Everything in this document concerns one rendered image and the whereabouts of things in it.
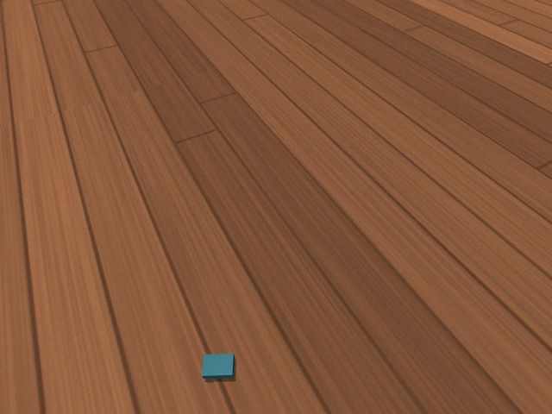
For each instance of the small box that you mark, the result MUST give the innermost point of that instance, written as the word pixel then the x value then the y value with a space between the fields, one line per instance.
pixel 218 366

